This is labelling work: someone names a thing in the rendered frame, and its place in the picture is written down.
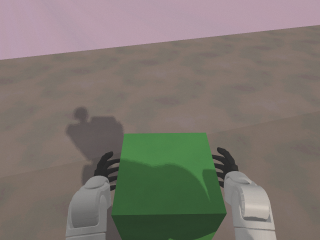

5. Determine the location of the left robot hand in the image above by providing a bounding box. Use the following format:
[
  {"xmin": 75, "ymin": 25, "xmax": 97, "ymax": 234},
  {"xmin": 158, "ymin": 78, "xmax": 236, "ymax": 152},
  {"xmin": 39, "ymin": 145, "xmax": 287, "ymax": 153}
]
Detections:
[{"xmin": 94, "ymin": 151, "xmax": 120, "ymax": 191}]

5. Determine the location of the right robot hand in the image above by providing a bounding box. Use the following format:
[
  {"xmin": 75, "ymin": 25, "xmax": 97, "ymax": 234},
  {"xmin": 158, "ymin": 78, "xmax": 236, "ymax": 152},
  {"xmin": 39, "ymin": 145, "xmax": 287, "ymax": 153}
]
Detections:
[{"xmin": 212, "ymin": 147, "xmax": 239, "ymax": 188}]

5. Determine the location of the robot right forearm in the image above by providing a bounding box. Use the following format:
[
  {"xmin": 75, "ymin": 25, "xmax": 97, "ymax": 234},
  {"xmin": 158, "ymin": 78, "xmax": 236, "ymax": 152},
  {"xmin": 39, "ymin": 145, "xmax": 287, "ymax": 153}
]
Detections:
[{"xmin": 224, "ymin": 171, "xmax": 277, "ymax": 240}]

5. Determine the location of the carton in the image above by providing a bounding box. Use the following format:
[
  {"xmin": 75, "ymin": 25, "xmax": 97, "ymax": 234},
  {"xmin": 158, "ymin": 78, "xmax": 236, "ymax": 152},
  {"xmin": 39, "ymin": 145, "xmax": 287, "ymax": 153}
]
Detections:
[{"xmin": 111, "ymin": 132, "xmax": 227, "ymax": 240}]

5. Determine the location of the robot left forearm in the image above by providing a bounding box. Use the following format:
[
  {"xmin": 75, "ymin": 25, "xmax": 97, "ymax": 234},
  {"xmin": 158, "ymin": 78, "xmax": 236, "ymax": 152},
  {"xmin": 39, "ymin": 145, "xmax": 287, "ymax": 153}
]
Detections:
[{"xmin": 65, "ymin": 175, "xmax": 112, "ymax": 240}]

